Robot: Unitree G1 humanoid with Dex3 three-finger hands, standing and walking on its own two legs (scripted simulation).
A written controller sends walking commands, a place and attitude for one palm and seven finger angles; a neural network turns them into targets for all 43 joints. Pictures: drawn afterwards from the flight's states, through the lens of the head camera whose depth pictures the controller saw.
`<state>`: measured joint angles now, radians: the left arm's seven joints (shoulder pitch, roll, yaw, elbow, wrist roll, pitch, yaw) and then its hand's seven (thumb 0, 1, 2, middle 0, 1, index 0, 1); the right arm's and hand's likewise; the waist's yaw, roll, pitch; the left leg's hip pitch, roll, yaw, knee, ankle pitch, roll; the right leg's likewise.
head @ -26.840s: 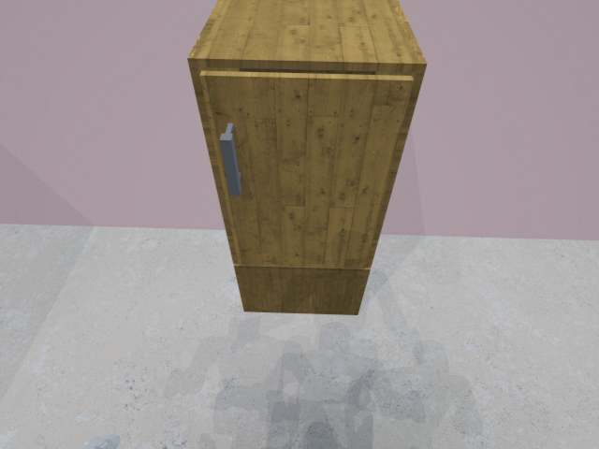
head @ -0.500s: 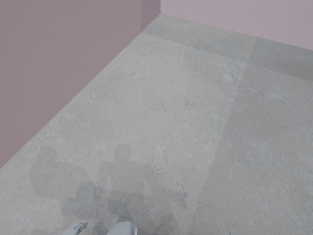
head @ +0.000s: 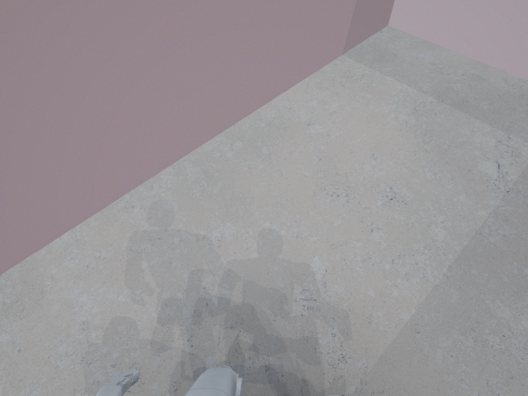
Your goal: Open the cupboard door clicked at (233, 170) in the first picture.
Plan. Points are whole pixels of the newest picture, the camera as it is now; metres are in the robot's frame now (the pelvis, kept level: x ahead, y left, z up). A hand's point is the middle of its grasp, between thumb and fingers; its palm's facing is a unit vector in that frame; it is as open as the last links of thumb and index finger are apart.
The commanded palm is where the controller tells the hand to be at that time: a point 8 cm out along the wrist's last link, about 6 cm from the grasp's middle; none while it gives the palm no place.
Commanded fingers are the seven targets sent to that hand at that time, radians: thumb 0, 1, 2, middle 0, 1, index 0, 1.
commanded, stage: turn to face it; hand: left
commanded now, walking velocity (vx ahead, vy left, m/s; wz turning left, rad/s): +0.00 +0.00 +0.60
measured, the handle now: out of the picture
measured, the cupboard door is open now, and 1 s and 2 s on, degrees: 46 46 46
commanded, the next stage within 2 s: none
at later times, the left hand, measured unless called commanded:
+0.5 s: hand out of the picture +0.06 +0.21 -0.15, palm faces +0.31 -0.90 -0.30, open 7.4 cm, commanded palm none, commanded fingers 0.00 0.90 0.90 -0.20 -0.30 -0.20 -0.30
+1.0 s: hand out of the picture -0.02 +0.21 -0.16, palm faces +0.59 -0.77 -0.24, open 7.4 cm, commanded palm none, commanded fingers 0.00 0.90 0.90 -0.20 -0.30 -0.20 -0.30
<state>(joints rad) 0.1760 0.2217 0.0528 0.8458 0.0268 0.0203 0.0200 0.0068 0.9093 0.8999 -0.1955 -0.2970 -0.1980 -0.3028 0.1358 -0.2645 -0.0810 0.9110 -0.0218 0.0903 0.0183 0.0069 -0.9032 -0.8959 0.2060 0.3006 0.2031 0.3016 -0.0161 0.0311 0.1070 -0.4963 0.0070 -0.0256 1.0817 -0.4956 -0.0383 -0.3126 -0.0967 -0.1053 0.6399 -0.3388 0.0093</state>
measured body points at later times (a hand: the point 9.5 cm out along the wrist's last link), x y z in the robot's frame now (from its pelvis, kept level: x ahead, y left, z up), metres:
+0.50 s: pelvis +0.02 -0.03 +0.00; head +0.07 -0.02 +0.44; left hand +0.05 +0.26 -0.13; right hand +0.18 -0.26 -0.15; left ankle +0.00 +0.11 -0.72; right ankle +0.07 -0.16 -0.73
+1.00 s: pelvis +0.03 -0.03 +0.01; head +0.06 +0.02 +0.45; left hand -0.05 +0.25 -0.14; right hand +0.24 -0.19 -0.12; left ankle -0.01 +0.08 -0.73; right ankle +0.10 -0.16 -0.67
